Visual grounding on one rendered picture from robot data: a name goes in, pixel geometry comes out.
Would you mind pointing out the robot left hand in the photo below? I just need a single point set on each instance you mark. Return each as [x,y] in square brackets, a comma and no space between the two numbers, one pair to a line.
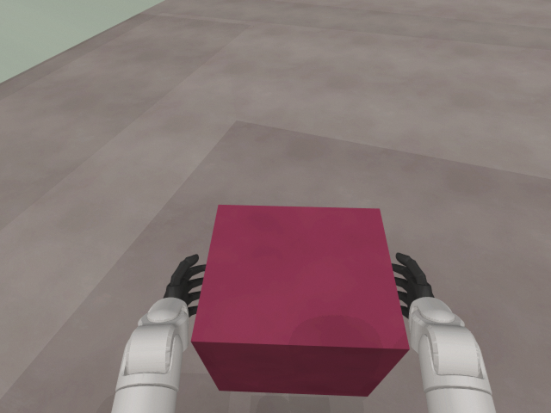
[180,285]

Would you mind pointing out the right robot forearm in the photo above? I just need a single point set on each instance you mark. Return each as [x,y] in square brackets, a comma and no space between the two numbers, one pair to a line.
[452,367]

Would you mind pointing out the robot right hand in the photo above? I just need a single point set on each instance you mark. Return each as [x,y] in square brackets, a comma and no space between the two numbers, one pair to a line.
[415,284]

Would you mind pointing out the left robot forearm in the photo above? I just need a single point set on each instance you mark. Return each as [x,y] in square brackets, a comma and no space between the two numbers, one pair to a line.
[150,371]

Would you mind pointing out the carton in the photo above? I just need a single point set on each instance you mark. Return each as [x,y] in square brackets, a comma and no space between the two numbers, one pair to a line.
[299,299]

